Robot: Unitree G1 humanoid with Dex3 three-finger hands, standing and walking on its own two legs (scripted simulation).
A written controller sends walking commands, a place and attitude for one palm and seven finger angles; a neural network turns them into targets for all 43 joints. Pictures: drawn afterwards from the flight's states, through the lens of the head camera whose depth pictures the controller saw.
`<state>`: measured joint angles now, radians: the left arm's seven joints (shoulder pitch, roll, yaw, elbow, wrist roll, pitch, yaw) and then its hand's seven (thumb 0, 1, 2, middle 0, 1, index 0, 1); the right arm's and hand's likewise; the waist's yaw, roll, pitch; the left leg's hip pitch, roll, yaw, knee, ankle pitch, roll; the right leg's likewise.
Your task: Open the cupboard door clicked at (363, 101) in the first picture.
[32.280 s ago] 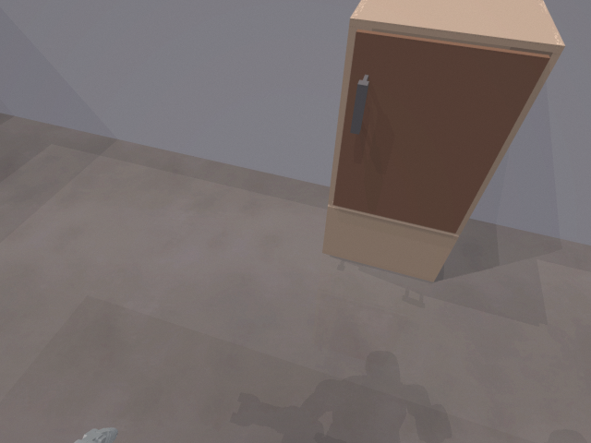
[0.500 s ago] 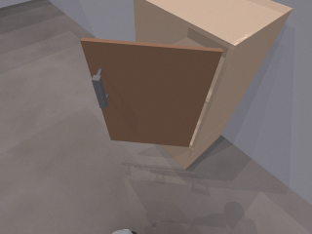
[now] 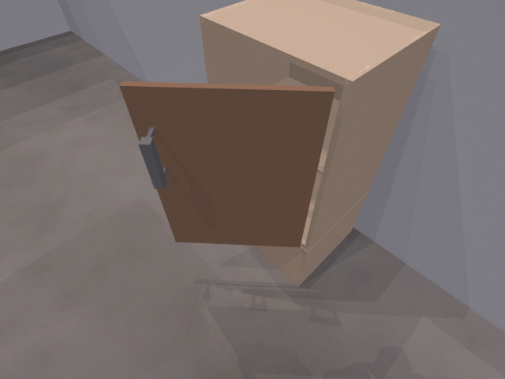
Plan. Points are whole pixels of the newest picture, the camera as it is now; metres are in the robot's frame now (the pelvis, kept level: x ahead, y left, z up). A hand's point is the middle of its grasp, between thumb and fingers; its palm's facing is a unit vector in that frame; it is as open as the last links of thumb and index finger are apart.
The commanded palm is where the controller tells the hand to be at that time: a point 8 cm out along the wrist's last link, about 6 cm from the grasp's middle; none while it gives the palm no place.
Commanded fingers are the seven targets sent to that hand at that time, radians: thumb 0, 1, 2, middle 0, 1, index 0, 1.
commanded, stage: look again from close up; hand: left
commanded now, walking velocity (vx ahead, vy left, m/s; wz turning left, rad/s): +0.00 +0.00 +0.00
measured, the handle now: (156, 158) +0.58 +0.25 -0.02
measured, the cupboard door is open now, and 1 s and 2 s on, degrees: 43 43 43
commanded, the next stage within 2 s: shuffle to correct the standing spot in 0.56 s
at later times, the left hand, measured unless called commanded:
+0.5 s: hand out of the picture +0.02 +0.16 -0.16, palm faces -0.01 -0.97 -0.23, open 7.3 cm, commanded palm none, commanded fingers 0.00 0.90 0.90 -0.20 -0.30 -0.20 -0.30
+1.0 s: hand out of the picture +0.03 +0.18 -0.17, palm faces +0.05 -0.98 -0.22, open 7.4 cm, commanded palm none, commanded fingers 0.00 0.90 0.90 -0.20 -0.30 -0.20 -0.30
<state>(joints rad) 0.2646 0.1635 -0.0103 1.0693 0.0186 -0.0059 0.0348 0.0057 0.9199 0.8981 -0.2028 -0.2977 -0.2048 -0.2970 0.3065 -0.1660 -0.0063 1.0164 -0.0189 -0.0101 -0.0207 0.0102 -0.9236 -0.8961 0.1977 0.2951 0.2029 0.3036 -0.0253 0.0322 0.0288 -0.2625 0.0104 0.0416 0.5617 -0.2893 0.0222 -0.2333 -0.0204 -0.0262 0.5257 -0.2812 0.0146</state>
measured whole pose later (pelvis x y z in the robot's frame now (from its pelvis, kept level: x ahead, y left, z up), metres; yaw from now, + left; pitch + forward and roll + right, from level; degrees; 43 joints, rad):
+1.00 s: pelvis +0.02 -0.01 +0.00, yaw -1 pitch -1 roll +1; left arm 0.28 0.17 0.03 1.07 0.02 0.00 0.03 0.01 0.91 0.90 -0.20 -0.30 -0.21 -0.30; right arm 0.28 -0.18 -0.01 1.07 -0.02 0.01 -0.02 0.00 -0.91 -0.90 0.20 0.29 0.20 0.30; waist 0.02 -0.02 0.04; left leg -0.20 -0.01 0.06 0.51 -0.29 0.01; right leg -0.21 -0.04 -0.01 0.55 -0.32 0.01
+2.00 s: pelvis +0.05 +0.06 +0.00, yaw -1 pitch -1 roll +0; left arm 0.27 0.16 -0.02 1.04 0.01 -0.02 0.04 0.01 0.92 0.90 -0.20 -0.30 -0.20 -0.30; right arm 0.33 -0.17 0.01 1.05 -0.02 -0.01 -0.01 0.00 -0.91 -0.90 0.20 0.29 0.20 0.30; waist -0.03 0.03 0.02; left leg -0.24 0.02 0.09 0.53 -0.28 0.02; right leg -0.20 0.00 -0.06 0.52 -0.31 -0.03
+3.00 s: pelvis +0.06 +0.06 +0.01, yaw -1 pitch -1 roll +0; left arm 0.31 0.17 0.00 0.95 -0.03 0.03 0.04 0.01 0.91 0.90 -0.20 -0.30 -0.20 -0.30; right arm 0.25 -0.17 0.02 1.08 0.00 -0.03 -0.03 0.00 -0.91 -0.90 0.20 0.30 0.20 0.30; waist 0.00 0.00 0.04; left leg -0.18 0.02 0.09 0.46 -0.26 0.01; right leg -0.14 0.01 -0.06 0.44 -0.28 -0.02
